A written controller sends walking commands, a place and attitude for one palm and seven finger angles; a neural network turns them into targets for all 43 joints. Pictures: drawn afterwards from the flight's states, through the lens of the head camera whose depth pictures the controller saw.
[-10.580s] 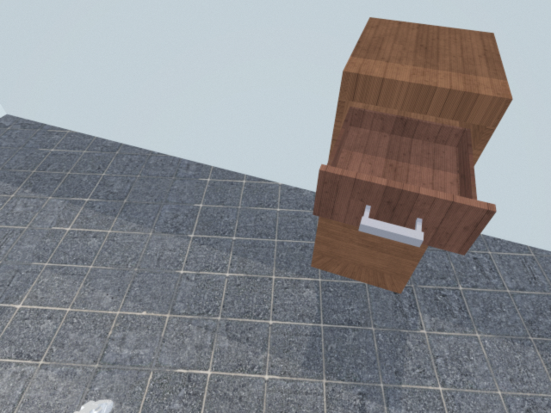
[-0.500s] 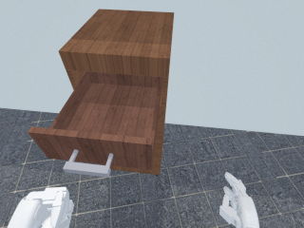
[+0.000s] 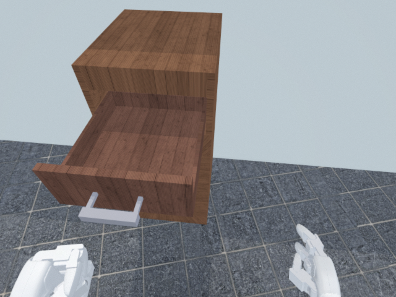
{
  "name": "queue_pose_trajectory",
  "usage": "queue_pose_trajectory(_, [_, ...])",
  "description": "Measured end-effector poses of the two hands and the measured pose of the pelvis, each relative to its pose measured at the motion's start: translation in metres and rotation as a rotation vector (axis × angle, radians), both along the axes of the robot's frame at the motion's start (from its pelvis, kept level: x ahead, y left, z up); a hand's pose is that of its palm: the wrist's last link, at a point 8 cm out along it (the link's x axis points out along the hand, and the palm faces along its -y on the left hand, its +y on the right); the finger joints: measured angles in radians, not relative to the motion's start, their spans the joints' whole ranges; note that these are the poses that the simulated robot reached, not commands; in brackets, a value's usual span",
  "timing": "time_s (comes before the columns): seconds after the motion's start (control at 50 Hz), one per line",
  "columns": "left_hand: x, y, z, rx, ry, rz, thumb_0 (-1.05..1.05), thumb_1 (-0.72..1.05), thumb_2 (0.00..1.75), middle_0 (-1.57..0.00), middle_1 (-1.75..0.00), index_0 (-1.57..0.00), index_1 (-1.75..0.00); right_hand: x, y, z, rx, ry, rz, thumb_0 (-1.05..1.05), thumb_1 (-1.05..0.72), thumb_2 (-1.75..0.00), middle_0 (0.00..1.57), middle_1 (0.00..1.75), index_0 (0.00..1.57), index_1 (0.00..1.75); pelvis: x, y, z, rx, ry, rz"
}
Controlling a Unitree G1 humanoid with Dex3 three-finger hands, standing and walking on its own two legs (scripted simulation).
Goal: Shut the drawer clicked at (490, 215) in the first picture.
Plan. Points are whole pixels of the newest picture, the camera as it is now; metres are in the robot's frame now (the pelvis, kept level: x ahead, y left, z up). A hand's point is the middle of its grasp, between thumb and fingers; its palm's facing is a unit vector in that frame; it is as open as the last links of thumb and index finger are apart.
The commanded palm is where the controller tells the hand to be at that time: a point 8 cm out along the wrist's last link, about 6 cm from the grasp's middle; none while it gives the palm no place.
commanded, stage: bring the fist close to the handle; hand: left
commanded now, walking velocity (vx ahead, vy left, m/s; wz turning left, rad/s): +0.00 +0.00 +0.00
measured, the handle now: (113, 207) +0.29 +0.22 +0.01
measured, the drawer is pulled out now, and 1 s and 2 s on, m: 0.29 0.29 0.28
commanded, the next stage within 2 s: push the drawer shut in 1.26 s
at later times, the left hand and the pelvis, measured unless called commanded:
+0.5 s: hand (100, 271) +0.16 +0.19 +0.04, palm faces +0.00 -1.00 -0.06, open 3.2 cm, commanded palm +0.12 +0.24 +0.04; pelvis -0.01 +0.01 -0.02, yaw +0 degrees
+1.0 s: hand (117, 260) +0.19 +0.18 +0.00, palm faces -0.03 -1.00 -0.05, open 3.2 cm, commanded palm +0.16 +0.24 +0.01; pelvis -0.01 +0.01 -0.05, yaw +0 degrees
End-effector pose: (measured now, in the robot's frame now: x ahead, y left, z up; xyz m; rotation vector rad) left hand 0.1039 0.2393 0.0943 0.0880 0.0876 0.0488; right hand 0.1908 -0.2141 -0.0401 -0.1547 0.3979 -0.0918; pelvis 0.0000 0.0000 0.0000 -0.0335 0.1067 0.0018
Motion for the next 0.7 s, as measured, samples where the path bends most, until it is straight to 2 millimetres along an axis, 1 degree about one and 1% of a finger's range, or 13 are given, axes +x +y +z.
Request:
queue_pose_trajectory(0.08, [0.003, -0.001, -0.012, -0.008, 0.012, -0.002, 0.01, 0.89, 0.90, -1.40, -1.60, -1.40, -1.60, -0.004, -0.001, -0.005, -0.017, 0.020, 0.011, 0.01, -0.90, -0.90, 0.20, 0.30, 0.20, 0.30, -0.003, 0.000, -0.003, 0.000, 0.014, 0.003])
queue_pose_trajectory(0.18, [0.012, -0.004, -0.017, -0.003, -0.018, -0.028, 0.01, 0.89, 0.90, -1.40, -1.60, -1.40, -1.60, -0.011, -0.005, -0.013, -0.032, 0.056, 0.008, 0.01, -0.90, -0.90, 0.20, 0.30, 0.20, 0.30, -0.006, 0.000, -0.008, -0.002, 0.032, 0.004])
queue_pose_trajectory(0.24, [0.018, -0.002, -0.021, -0.004, -0.027, -0.033, 0.01, 0.89, 0.90, -1.40, -1.60, -1.40, -1.60, -0.017, -0.007, -0.019, -0.033, 0.081, -0.008, 0.01, -0.90, -0.90, 0.20, 0.30, 0.20, 0.30, -0.007, 0.000, -0.010, -0.002, 0.042, 0.003])
queue_pose_trajectory(0.38, [0.026, 0.005, -0.041, -0.025, 0.019, -0.027, 0.01, 0.89, 0.90, -1.40, -1.60, -1.40, -1.60, -0.026, -0.011, -0.030, -0.040, 0.132, -0.039, 0.01, -0.90, -0.90, 0.20, 0.30, 0.20, 0.30, -0.008, 0.003, -0.015, -0.003, 0.070, -0.001])
queue_pose_trajectory(0.5, [0.032, 0.003, -0.050, -0.030, 0.001, -0.043, 0.01, 0.90, 0.90, -1.40, -1.60, -1.40, -1.60, -0.027, -0.010, -0.038, -0.058, 0.154, -0.034, 0.01, -0.90, -0.90, 0.20, 0.30, 0.20, 0.30, -0.009, 0.006, -0.023, -0.006, 0.096, 0.001])
queue_pose_trajectory(0.7, [0.050, 0.000, -0.072, -0.042, -0.001, -0.056, 0.01, 0.90, 0.90, -1.40, -1.60, -1.40, -1.60, -0.024, -0.003, -0.055, -0.060, 0.192, -0.019, 0.01, -0.90, -0.90, 0.20, 0.30, 0.20, 0.30, -0.011, 0.010, -0.037, -0.008, 0.146, -0.002])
